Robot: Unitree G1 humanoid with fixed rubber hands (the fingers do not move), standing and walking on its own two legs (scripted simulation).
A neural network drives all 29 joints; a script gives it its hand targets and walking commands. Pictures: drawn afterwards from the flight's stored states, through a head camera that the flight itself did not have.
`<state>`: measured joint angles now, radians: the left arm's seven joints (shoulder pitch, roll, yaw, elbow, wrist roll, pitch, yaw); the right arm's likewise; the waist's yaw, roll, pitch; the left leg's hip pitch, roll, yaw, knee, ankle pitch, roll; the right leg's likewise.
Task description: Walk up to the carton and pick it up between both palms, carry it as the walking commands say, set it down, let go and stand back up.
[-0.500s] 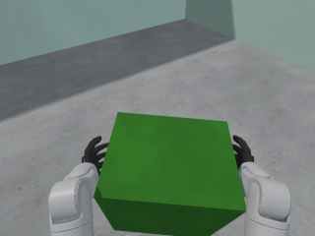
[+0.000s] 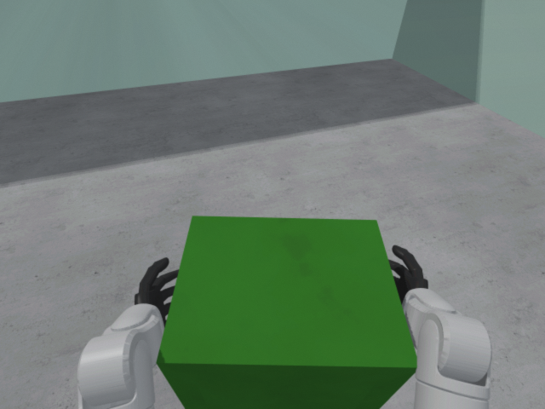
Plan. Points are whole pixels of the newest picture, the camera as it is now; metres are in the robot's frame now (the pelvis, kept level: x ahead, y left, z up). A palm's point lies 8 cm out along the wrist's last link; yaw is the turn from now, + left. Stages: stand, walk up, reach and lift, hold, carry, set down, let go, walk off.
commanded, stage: carry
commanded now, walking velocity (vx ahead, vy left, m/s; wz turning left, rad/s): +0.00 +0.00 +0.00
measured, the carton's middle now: (281, 329) +0.23 -0.01 +0.03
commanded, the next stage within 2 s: hold in 1.64 s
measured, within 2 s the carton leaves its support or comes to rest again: neither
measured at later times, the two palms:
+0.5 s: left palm (145, 347) +0.18 +0.16 +0.10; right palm (426, 326) +0.20 -0.18 +0.10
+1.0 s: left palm (153, 341) +0.19 +0.15 +0.10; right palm (429, 322) +0.21 -0.19 +0.10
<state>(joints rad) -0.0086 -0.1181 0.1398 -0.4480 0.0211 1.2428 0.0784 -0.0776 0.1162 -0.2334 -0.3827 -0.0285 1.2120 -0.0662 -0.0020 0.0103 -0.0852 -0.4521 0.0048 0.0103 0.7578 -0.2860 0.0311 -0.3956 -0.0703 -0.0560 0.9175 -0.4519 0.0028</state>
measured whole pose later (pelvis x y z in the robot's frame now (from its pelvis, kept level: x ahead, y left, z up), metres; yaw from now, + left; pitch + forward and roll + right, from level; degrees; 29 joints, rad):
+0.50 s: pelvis -0.04 -0.01 +0.00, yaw +1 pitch -2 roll -1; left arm -0.01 -0.13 0.15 -0.45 0.02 1.25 0.08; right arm -0.07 0.12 -0.23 -0.39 -0.03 1.22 -0.07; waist 0.00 0.02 -0.10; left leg -0.45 0.02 0.02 0.72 -0.24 0.02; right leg -0.35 -0.07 -0.11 0.72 -0.34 0.02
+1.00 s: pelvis -0.03 -0.02 +0.01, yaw +1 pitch +0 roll -1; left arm -0.01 -0.13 0.15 -0.45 0.02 1.25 0.08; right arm -0.07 0.12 -0.23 -0.39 -0.03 1.22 -0.07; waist 0.00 0.02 -0.10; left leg -0.45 0.01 0.02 0.68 -0.23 0.02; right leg -0.35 -0.06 -0.11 0.69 -0.33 0.02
